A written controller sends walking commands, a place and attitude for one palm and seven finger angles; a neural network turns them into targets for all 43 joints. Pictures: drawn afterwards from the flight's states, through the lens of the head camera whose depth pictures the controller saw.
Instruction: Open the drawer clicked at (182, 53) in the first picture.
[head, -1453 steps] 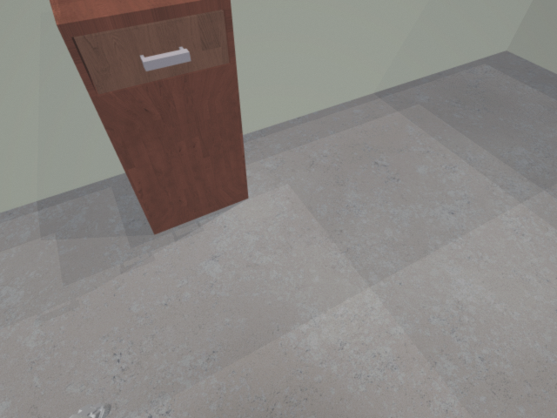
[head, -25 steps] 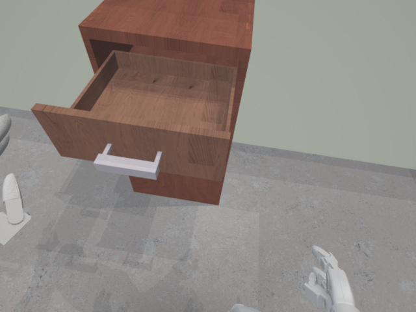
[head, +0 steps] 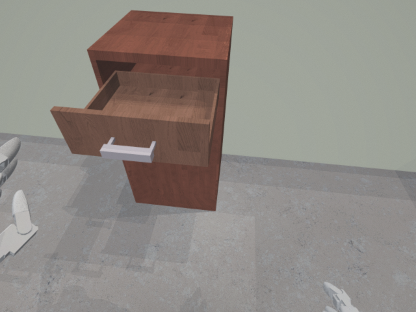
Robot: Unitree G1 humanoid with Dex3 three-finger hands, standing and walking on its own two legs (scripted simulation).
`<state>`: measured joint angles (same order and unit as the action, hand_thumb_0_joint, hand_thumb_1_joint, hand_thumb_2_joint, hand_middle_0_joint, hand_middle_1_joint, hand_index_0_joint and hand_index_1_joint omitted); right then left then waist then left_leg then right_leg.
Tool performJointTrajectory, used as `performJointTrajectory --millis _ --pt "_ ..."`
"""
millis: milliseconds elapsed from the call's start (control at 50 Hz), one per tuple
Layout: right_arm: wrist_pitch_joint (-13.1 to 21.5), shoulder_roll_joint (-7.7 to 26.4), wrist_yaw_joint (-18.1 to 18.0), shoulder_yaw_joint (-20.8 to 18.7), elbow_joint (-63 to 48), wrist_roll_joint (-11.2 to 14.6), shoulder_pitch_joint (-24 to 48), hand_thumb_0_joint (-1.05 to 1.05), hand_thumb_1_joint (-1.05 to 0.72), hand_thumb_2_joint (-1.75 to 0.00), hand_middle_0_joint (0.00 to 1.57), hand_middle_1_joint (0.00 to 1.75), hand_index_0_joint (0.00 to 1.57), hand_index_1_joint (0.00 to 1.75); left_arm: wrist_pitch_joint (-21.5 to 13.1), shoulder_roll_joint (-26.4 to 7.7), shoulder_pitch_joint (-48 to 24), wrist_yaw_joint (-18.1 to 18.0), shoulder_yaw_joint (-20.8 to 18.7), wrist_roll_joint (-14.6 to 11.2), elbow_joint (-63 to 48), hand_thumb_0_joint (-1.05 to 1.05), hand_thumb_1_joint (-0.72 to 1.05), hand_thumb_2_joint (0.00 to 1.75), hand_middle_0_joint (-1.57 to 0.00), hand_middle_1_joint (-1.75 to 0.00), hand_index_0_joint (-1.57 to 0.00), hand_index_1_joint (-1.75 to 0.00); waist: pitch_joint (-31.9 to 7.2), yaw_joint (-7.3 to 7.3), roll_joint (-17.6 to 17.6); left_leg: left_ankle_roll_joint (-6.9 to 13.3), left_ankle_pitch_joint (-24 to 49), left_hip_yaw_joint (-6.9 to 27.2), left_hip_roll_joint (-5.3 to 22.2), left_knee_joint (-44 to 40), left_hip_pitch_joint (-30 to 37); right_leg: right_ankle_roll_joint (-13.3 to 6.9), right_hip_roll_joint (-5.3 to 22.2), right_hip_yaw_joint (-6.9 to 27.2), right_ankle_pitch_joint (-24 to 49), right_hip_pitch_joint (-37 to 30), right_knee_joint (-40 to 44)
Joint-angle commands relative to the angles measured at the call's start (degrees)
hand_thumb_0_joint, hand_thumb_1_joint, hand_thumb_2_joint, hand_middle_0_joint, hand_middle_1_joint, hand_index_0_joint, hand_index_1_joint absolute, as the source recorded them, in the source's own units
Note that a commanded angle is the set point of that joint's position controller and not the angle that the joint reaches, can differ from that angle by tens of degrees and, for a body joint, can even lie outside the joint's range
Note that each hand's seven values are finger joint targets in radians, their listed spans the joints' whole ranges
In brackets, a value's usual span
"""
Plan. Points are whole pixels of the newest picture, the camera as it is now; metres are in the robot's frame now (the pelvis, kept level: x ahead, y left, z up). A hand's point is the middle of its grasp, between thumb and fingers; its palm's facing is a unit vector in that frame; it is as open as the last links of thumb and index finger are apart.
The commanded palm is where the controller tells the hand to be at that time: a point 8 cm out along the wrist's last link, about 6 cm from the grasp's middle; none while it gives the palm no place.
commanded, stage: stop stepping back and stand still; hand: left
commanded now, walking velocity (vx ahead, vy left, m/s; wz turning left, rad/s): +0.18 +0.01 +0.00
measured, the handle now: (130, 147) +0.53 +0.21 +0.01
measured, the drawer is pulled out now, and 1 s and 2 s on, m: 0.29 0.29 0.29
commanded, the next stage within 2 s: let the arm hang, fingers relaxed in 0.24 s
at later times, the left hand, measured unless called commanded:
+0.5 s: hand (79, 292) +0.18 +0.25 -0.05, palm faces +0.17 -0.92 -0.36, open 7.4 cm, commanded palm none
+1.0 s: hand out of the picture -0.08 +0.19 -0.16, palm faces +0.08 -0.97 -0.23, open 7.3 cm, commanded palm none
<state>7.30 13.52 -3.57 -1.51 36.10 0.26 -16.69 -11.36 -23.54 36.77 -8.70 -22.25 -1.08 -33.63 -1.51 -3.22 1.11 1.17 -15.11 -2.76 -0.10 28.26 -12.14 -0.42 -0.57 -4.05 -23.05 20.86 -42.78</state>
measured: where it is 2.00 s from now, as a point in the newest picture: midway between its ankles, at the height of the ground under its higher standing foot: outside the picture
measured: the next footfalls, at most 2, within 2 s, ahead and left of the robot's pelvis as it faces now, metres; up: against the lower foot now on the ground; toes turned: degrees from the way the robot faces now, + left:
left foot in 0.32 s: +0.06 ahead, +0.12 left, +0.00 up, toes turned +4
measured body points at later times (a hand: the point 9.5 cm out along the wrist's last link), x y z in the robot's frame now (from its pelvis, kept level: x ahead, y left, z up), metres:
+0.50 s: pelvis -0.01 +0.01 -0.01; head -0.01 +0.00 +0.44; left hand +0.17 +0.30 -0.03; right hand +0.15 -0.22 -0.12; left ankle +0.02 +0.12 -0.74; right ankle +0.01 -0.11 -0.73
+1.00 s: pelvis +0.00 +0.01 +0.01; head +0.02 +0.01 +0.46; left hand -0.08 +0.24 -0.14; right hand -0.02 -0.21 -0.16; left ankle +0.02 +0.12 -0.74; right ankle +0.02 -0.11 -0.74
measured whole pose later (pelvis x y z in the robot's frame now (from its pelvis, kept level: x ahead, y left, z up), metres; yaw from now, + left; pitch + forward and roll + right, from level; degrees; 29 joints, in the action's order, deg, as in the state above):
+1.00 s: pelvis +0.00 +0.01 +0.01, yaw +3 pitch -2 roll +0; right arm -1.4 9.2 -2.0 -0.4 64.1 -0.5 -17.3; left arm 1.4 -9.9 20.5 -1.6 0.0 0.7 66.1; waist 5.2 0.2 -1.2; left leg 1.1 -10.3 -0.8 -0.7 24.3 -11.9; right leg -0.3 -1.2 2.4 -12.2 10.0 -24.5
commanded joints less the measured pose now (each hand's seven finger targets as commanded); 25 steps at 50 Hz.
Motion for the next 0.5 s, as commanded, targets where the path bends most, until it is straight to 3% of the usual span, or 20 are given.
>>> performJointTrajectory --millis 0,20,40,60,80,120,160,200,240,260,300,320,340,360,380,400,440,460,480 --pt "2.9 6.0 -0.1 -1.1 -8.2 0.6 9.7 0.0 -0.9 -0.9 0.2 0.3 0.2 0.3 -4.6 -8.4 -2.7 -0.9 -7.6 -0.4 -7.7 0.0 0.9 0.9 -0.2 -0.3 -0.2 -0.3 4.6 2.91 -4.7 5.2 -12.8 7.6 9.3 -4.5 -17.3 0.1 2.6 2.8 3.8 -14.8 18.2" --pt "2.3 5.8 -0.1 -1.5 -8.4 0.7 9.5 0.0 -0.9 -0.9 0.2 0.3 0.2 0.3 -4.9 -9.1 -2.6 -0.6 -7.8 -0.2 -6.4 0.0 0.9 0.9 -0.2 -0.3 -0.2 -0.3 4.7 2.7 3.9 3.1 -12.3 4.3 3.8 5.9 -18.9 -2.4 7.3 14.0 0.5 -14.4 26.2" --pt "1.7 6.0 0.0 -2.0 -9.0 0.8 10.2 0.0 -0.9 -0.9 0.2 0.3 0.2 0.3 -5.3 -10.1 -5.6 -0.4 -8.4 -1.0 -7.1 0.0 0.9 0.9 -0.2 -0.3 -0.2 -0.3 3.4 1.85 12.1 1.3 -13.0 1.0 -0.6 18.1 -20.7 -6.6 16.6 28.3 -6.8 -12.3 33.3" --pt "1.4 5.9 0.4 -3.0 -8.3 1.1 8.2 0.0 -0.9 -0.9 0.2 0.3 0.2 0.3 -5.8 -8.8 -6.7 -0.3 -7.8 -1.0 -6.4 0.0 0.9 0.9 -0.2 -0.3 -0.2 -0.3 1.0 2.12 11.1 0.6 -12.8 2.1 -0.9 27.1 -19.6 -8.0 20.8 34.1 -16.8 -9.8 37.4" --pt "1.0 6.1 0.9 -3.3 -7.9 0.7 7.2 0.0 -0.9 -0.9 0.2 0.3 0.2 0.3 -6.0 -7.1 -5.8 0.0 -6.4 -1.0 -6.5 0.0 0.9 0.9 -0.2 -0.3 -0.2 -0.3 1.5 1.19 8.1 0.3 -8.0 4.2 -0.1 30.6 -19.7 -7.6 19.9 31.7 -12.2 -8.4 35.9" --pt "0.2 5.4 0.9 -2.4 -8.2 0.7 8.8 0.0 -0.9 -0.9 0.2 0.3 0.2 0.3 -6.3 -8.0 -5.4 0.2 -6.8 -1.4 -7.3 0.0 0.9 0.9 -0.2 -0.3 -0.2 -0.3 0.9 1.13 4.3 -0.3 -5.0 4.0 1.3 27.8 -17.1 -8.0 17.9 24.0 -4.4 -6.0 33.6" --pt "0.0 4.2 0.4 -1.3 -8.9 0.4 9.4 0.0 -0.9 -0.9 0.2 0.3 0.2 0.3 -6.3 -7.6 -4.2 0.0 -5.8 -0.9 -8.4 0.0 0.9 0.9 -0.2 -0.3 -0.2 -0.3 0.6 1.36 5.7 0.2 -4.1 1.3 1.1 18.6 -11.6 -7.6 15.9 17.3 -2.4 -3.7 33.7" --pt "0.6 3.8 -0.1 -0.9 -9.5 0.3 10.3 0.0 -0.9 -0.9 0.2 0.3 0.2 0.3 -5.8 -7.6 -4.5 -0.6 -5.1 -0.5 -10.5 0.0 0.9 0.9 -0.2 -0.3 -0.2 -0.3 0.6 2.14 7.2 1.1 -4.5 -1.1 0.4 9.0 -6.2 -6.8 15.3 15.2 -6.1 -2.7 34.1" --pt "1.2 3.7 -0.6 -0.6 -9.5 -0.1 9.8 0.0 -0.9 -0.9 0.2 0.3 0.2 0.3 -5.4 -7.8 -3.6 -1.5 -4.9 -0.3 -13.4 0.0 0.9 0.9 -0.2 -0.3 -0.2 -0.3 0.1 2.12 2.9 1.6 -2.9 -1.6 0.0 -1.4 0.7 -5.7 13.2 13.2 -8.1 -1.6 31.6" --pt "1.6 3.9 -0.8 -0.5 -9.7 -0.1 9.1 0.0 -0.9 -0.9 0.2 0.3 0.2 0.3 -5.5 -7.7 -3.1 -1.7 -5.0 -0.4 -14.0 0.0 0.9 0.9 -0.2 -0.3 -0.2 -0.3 -0.5 1.98 0.1 2.1 -2.7 -0.6 0.9 -5.5 2.5 -4.4 11.1 11.9 -6.0 -2.8 28.5" --pt "1.8 5.8 -0.7 -1.2 -10.8 -0.2 9.6 0.0 -0.9 -0.9 0.2 0.3 0.2 0.3 -5.7 -7.2 -4.4 -1.9 -4.8 -0.9 -15.8 0.0 0.9 0.9 -0.2 -0.3 -0.2 -0.3 -0.2 2.41 -7.8 4.8 -3.3 9.9 8.3 -10.6 0.8 -1.2 4.4 8.4 1.4 -4.5 18.7" --pt "6.2 9.8 4.5 -4.1 2.2 0.0 5.2 0.0 -0.9 -0.9 0.2 0.3 0.2 0.3 0.7 7.1 -6.2 5.5 20.4 3.9 35.4 0.0 0.9 0.9 -0.2 -0.3 -0.2 -0.3 2.6 -2.56 -9.1 5.8 17.3 17.2 12.9 -3.9 0.9 0.8 3.7 0.2 13.3 8.2 1.0" --pt "-0.2 11.3 5.2 -3.6 4.2 -0.6 1.9 0.0 -0.9 -0.9 0.2 0.3 0.2 0.3 9.3 4.5 -10.3 7.1 15.2 4.1 36.4 0.0 0.9 0.9 -0.2 -0.3 -0.2 -0.3 -1.6 -0.76 -9.2 8.8 18.9 19.7 16.5 -6.8 -1.5 0.8 3.1 4.2 -5.9 6.4 -3.8" --pt "-2.4 7.3 4.5 -2.3 2.5 -1.2 2.1 0.0 -0.9 -0.9 0.2 0.3 0.2 0.3 11.3 7.1 -11.9 7.2 15.9 3.5 37.3 0.0 0.9 0.9 -0.2 -0.3 -0.2 -0.3 -3.3 -0.21 -6.1 10.0 16.1 22.0 16.1 -7.0 -5.4 1.2 1.1 5.4 -8.9 5.8 -9.0" --pt "-2.8 6.9 4.0 -1.5 1.3 -2.0 3.5 0.0 -0.9 -0.9 0.2 0.3 0.2 0.3 11.4 7.3 -13.2 7.5 16.6 3.3 39.8 0.0 0.9 0.9 -0.2 -0.3 -0.2 -0.3 -3.4 1.05 -2.6 10.7 22.5 20.9 15.2 -5.0 -4.6 0.9 1.0 5.9 -8.7 6.1 -10.2" --pt "-3.2 6.8 3.7 -1.1 1.3 -2.5 4.3 0.0 -0.9 -0.9 0.2 0.3 0.2 0.3 11.4 7.2 -14.6 7.7 17.4 3.2 43.1 0.0 0.9 0.9 -0.2 -0.3 -0.2 -0.3 -4.1 1.93 1.5 10.2 30.7 18.1 14.1 -2.5 -2.1 0.9 1.0 5.9 -7.6 4.9 -7.7" --pt "-4.1 6.8 3.4 -0.6 2.7 -2.3 5.9 0.0 -0.9 -0.9 0.2 0.3 0.2 0.3 11.6 7.0 -16.6 7.7 18.3 2.9 51.2 0.0 0.9 0.9 -0.2 -0.3 -0.2 -0.3 -5.2 3.82 1.0 7.3 39.4 11.7 11.1 0.3 0.4 0.6 0.9 5.3 2.7 -2.1 3.2" --pt "-4.8 6.9 3.1 -0.5 3.8 -1.6 6.9 0.0 -0.9 -0.9 0.2 0.3 0.2 0.3 11.8 5.5 -16.3 7.7 18.0 2.9 56.0 0.0 0.9 0.9 -0.2 -0.3 -0.2 -0.3 -4.1 4.78 0.4 5.0 31.9 9.2 8.3 1.0 -3.5 0.4 1.4 6.9 12.7 -8.9 10.1" --pt "-5.2 5.7 3.1 -0.4 5.0 -1.0 7.2 0.0 -0.9 -0.9 0.2 0.3 0.2 0.3 11.8 3.2 -16.2 7.6 17.8 3.0 60.7 0.0 0.9 0.9 -0.2 -0.3 -0.2 -0.3 -2.6 4.85 1.0 2.2 18.8 6.3 3.9 1.9 -7.0 -0.7 4.1 12.1 21.5 -12.1 14.7"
